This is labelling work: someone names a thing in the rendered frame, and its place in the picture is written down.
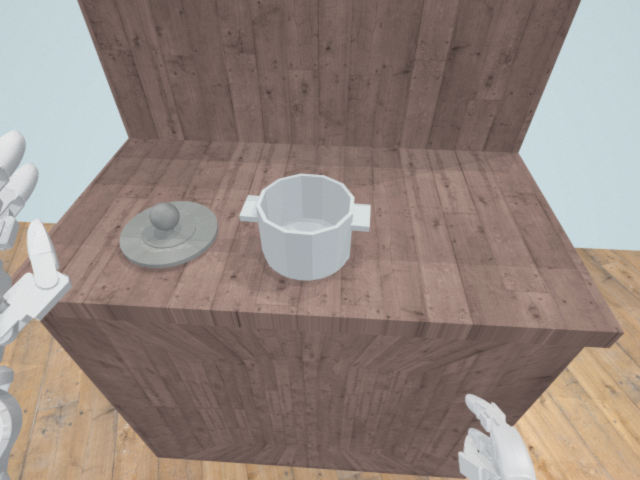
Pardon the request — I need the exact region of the robot left forearm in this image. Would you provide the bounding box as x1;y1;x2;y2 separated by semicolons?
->
0;366;23;480

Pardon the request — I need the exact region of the right robot hand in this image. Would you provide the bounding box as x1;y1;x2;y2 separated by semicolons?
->
458;394;536;480

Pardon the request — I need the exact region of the pot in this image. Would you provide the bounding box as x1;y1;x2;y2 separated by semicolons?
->
239;174;371;280

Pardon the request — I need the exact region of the lid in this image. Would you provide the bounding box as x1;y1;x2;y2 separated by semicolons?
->
119;201;218;268

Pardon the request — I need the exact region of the knob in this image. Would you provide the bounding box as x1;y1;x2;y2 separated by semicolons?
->
149;202;180;230

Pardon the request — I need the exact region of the table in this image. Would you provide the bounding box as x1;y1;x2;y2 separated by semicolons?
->
11;0;624;479

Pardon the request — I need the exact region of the left robot hand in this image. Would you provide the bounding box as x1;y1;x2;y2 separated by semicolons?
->
0;130;72;363

